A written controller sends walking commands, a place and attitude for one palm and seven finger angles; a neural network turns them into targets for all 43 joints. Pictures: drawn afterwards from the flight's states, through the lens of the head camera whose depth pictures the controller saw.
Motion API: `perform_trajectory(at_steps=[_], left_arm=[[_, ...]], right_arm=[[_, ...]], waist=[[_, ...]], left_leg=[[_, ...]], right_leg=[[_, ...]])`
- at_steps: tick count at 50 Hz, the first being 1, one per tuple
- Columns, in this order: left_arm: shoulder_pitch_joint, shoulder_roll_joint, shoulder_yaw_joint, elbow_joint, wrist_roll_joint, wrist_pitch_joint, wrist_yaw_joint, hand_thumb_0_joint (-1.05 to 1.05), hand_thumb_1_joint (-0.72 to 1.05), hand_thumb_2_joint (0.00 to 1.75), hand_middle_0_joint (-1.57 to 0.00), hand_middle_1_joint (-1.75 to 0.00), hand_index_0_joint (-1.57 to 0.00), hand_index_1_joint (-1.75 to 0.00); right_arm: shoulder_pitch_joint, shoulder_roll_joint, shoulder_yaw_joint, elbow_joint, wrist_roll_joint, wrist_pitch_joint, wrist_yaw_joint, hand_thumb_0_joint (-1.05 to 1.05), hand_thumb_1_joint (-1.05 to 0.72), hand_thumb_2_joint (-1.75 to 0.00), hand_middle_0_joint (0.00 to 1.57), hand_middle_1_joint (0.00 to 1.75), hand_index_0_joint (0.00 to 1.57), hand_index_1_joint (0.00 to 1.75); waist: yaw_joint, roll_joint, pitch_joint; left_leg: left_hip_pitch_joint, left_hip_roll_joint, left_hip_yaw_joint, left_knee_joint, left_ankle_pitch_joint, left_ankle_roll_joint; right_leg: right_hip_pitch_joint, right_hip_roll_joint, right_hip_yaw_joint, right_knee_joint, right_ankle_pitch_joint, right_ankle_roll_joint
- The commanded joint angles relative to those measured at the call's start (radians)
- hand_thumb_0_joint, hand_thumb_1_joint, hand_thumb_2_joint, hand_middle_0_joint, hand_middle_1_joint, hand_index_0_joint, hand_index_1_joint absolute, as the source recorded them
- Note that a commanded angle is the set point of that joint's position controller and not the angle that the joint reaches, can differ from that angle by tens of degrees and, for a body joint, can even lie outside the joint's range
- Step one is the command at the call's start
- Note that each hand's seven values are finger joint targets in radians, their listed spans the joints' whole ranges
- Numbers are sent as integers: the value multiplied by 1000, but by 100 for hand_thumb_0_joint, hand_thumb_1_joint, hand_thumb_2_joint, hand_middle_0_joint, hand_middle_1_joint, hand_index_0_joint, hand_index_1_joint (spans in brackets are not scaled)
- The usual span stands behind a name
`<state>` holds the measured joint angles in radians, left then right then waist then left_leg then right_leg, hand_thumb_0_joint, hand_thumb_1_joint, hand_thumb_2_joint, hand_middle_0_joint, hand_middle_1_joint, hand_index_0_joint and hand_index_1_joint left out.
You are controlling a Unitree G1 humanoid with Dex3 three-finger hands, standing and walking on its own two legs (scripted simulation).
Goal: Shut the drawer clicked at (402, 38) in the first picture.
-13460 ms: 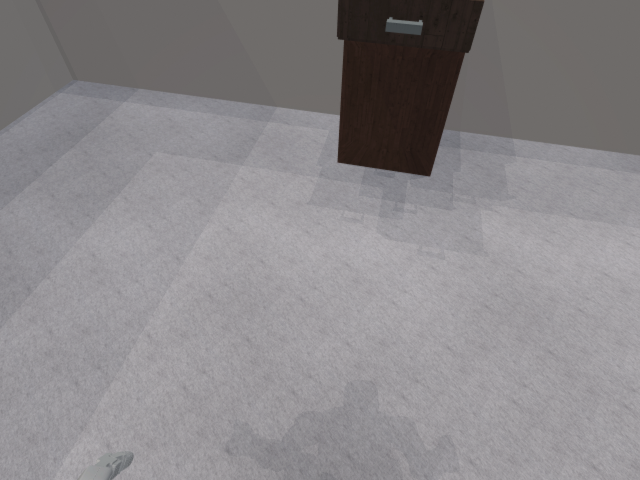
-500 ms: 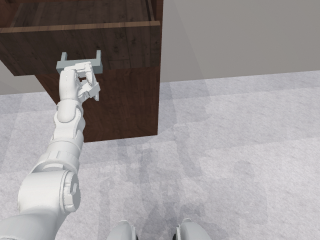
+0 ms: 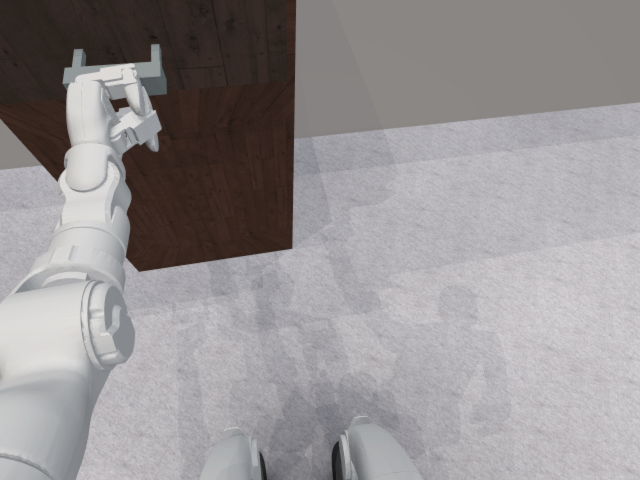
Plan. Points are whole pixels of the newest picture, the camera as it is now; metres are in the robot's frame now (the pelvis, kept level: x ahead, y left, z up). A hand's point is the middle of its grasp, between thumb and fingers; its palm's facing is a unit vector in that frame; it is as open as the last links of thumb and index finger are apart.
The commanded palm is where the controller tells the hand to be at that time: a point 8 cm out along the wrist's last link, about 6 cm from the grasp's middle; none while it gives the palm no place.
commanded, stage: push the drawer shut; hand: left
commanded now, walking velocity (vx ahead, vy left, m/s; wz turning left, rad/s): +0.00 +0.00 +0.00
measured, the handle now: (118, 68) +0.62 +0.19 +0.10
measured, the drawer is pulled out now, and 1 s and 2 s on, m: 0.07 0.00 0.00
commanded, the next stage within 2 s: pull the fist back off the drawer in 0.82 s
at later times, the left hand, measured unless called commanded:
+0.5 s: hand (150, 76) +0.60 +0.15 +0.10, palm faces +0.08 -1.00 -0.02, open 3.2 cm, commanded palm +0.60 +0.19 +0.10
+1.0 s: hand (139, 71) +0.61 +0.16 +0.10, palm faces +0.07 -1.00 -0.03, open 3.3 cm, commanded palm +0.63 +0.18 +0.10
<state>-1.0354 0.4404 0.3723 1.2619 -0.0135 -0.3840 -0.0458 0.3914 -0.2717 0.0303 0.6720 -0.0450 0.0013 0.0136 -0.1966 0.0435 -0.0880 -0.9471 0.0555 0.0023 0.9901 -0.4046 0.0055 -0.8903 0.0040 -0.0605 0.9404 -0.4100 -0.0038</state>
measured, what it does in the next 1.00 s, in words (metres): stands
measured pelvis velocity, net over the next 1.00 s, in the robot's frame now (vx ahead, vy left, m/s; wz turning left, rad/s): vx -0.01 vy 0.02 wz -0.01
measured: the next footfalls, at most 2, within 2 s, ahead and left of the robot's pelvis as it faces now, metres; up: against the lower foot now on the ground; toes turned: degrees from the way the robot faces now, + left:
none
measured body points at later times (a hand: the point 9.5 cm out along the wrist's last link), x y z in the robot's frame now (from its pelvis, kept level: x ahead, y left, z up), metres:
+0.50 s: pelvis +0.01 +0.01 -0.01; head +0.17 +0.03 +0.41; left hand +0.59 +0.20 +0.10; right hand -0.06 -0.24 -0.11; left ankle +0.03 +0.12 -0.67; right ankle +0.02 -0.12 -0.67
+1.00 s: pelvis -0.01 +0.02 -0.02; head +0.18 +0.04 +0.39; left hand +0.60 +0.22 +0.10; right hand -0.09 -0.23 -0.10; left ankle +0.03 +0.12 -0.67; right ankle +0.02 -0.12 -0.67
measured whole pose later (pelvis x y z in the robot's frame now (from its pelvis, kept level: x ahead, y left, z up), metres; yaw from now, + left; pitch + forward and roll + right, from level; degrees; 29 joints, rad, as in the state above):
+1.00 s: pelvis -0.01 +0.02 -0.02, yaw -1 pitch +28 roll -6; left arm -1.40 0.69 0.36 1.44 0.08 -0.26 -0.05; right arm 0.47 -0.27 0.08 0.66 -0.09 0.01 0.02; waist -0.32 0.06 -0.07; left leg -1.18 0.06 -0.04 1.09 -0.41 0.02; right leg -1.08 0.01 -0.10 0.97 -0.39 0.01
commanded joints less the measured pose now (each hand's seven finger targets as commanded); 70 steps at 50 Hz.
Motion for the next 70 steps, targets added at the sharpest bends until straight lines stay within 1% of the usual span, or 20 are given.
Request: perform_trajectory(at_steps=[1,7,13,16,18,28,31,32,34,36,38,42,45,46,47,52,56,62,67,70], left_arm=[[-617,258,24,-234,-5,-69,24,0,90,90,-140,-160,-140,-160],[-667,311,44,-172,15,-53,27,0,90,90,-140,-160,-140,-160],[-747,346,52,-188,34,-46,35,0,90,90,-140,-160,-140,-160],[-763,312,24,-141,44,-29,40,0,90,90,-140,-160,-140,-160],[-779,365,52,-135,51,-24,40,0,90,90,-140,-160,-140,-160],[-867,430,70,-126,83,4,38,0,90,90,-140,-160,-140,-160],[-889,437,70,-98,83,18,34,0,90,90,-140,-160,-140,-160],[-913,452,79,-113,84,16,36,0,90,90,-140,-160,-140,-160],[-934,420,45,-103,87,20,36,0,90,90,-140,-160,-140,-160],[-938,436,47,-80,85,24,36,0,90,90,-140,-160,-140,-160],[-961,468,56,-99,85,20,32,0,90,90,-140,-160,-140,-160],[-989,411,4,-97,84,21,28,0,90,90,-140,-160,-140,-160],[-992,429,4,-84,83,36,30,0,90,90,-140,-160,-140,-160],[-1004,414,-12,-89,84,41,31,0,90,90,-140,-160,-140,-160],[-1011,390,-16,-96,78,44,30,0,90,90,-140,-160,-140,-160],[-1002,433,16,-86,87,56,38,0,90,90,-140,-160,-140,-160],[-1004,387,-11,-107,95,64,49,0,90,90,-140,-160,-140,-160],[-948,362,3,-128,94,63,55,0,90,90,-140,-160,-140,-160],[-832,389,44,-139,81,64,49,0,90,90,-140,-160,-140,-160],[-777,343,21,-195,69,55,41,0,90,90,-140,-160,-140,-160]], right_arm=[[184,-167,-56,-42,-2,-14,-6,0,-90,-90,20,30,20,30],[217,-178,-49,-35,-10,-2,-6,0,-90,-90,20,30,20,30],[249,-186,-47,-30,-23,8,-2,0,-90,-90,20,30,20,30],[259,-185,-46,-24,-28,12,3,0,-90,-90,20,30,20,30],[273,-192,-42,-26,-28,18,3,0,-90,-90,20,30,20,30],[323,-197,-36,-22,-43,38,12,0,-90,-90,20,30,20,30],[334,-199,-35,-18,-41,45,10,0,-90,-90,20,30,20,30],[340,-199,-34,-16,-45,45,8,0,-90,-90,20,30,20,30],[337,-196,-32,-13,-42,43,10,0,-90,-90,20,30,20,30],[335,-200,-27,-11,-43,39,8,0,-90,-90,20,30,20,30],[341,-204,-23,-14,-44,35,4,0,-90,-90,20,30,20,30],[339,-204,-21,-6,-45,22,3,0,-90,-90,20,30,20,30],[336,-213,-17,-4,-43,13,-3,0,-90,-90,20,30,20,30],[334,-213,-15,-2,-41,10,-4,0,-90,-90,20,30,20,30],[339,-212,-17,-3,-44,6,-3,0,-90,-90,20,30,20,30],[348,-215,-13,-10,-49,0,0,0,-90,-90,20,30,20,30],[340,-211,-17,-15,-51,-2,8,0,-90,-90,20,30,20,30],[340,-207,-25,-25,-53,-2,23,0,-90,-90,20,30,20,30],[333,-205,-26,-40,-48,7,28,0,-90,-90,20,30,20,30],[322,-194,-33,-51,-42,15,32,0,-90,-90,20,30,20,30]], waist=[[-57,86,-481],[-82,82,-460],[-99,136,-533],[-118,140,-497],[-116,137,-506],[-140,209,-562],[-161,160,-521],[-163,188,-528],[-173,218,-516],[-183,193,-484],[-184,229,-506],[-202,276,-501],[-210,251,-501],[-215,279,-496],[-214,288,-505],[-203,259,-521],[-200,267,-516],[-171,263,-549],[-130,229,-542],[-110,225,-559]], left_leg=[[366,-38,-40,-88,204,29],[345,-33,-53,-79,205,32],[401,-23,-72,-61,273,27],[381,-22,-73,-54,252,27],[368,-22,-74,-52,258,29],[397,-16,-85,-20,353,28],[351,-13,-84,-18,322,33],[365,-12,-87,-16,330,33],[365,-13,-87,-17,308,30],[323,-12,-87,-16,252,34],[335,-11,-90,-15,258,34],[377,-5,-111,-22,233,29],[341,1,-112,-20,185,32],[348,2,-113,-24,173,31],[370,-2,-119,-26,185,30],[348,-5,-123,-22,174,31],[355,-5,-129,-24,153,27],[400,-7,-132,-28,185,23],[385,-9,-108,-42,211,25],[414,-11,-92,-51,262,24]], right_leg=[[119,45,36,-135,181,-2],[82,50,29,-131,167,-2],[41,51,18,-112,189,-4],[5,52,13,-116,166,-3],[19,54,14,-114,172,-4],[-2,61,7,-102,229,-7],[-6,64,7,-110,212,-2],[-14,64,6,-106,217,-4],[-42,64,5,-109,192,-5],[-49,65,6,-114,153,-3],[-52,64,7,-110,155,-6],[-120,63,-5,-101,125,-10],[-124,61,-2,-100,97,-5],[-139,59,-3,-99,90,-6],[-148,60,-7,-97,96,-8],[-127,61,-13,-89,89,-10],[-147,58,-17,-84,78,-11],[-137,59,-22,-82,95,-16],[-61,63,-16,-97,116,-18],[-16,65,-13,-108,155,-17]])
